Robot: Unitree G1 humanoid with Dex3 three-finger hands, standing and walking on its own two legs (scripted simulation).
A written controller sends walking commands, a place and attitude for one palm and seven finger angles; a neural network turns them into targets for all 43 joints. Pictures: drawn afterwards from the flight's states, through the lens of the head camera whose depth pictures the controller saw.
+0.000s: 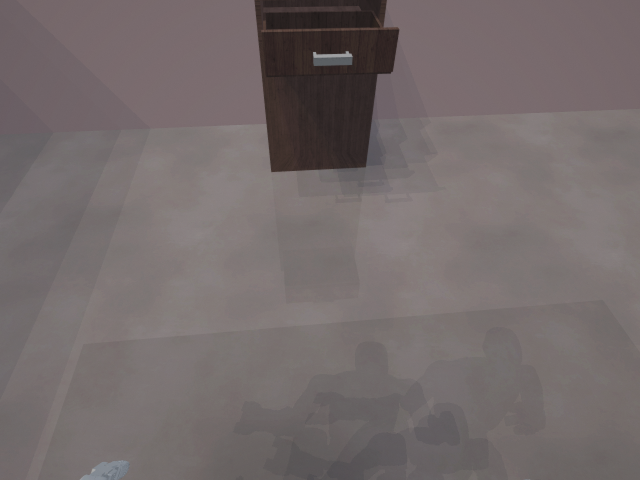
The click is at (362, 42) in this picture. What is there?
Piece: drawer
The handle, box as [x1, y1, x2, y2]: [313, 51, 352, 65]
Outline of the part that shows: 352,56 348,53 348,51 346,51 344,54 316,54 315,52 313,52 313,63 314,65 351,64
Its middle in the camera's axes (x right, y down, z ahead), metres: +0.03 -0.60 +1.27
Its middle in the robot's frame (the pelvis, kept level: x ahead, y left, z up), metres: +1.35 +0.03 -0.05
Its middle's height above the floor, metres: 0.71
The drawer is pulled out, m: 0.30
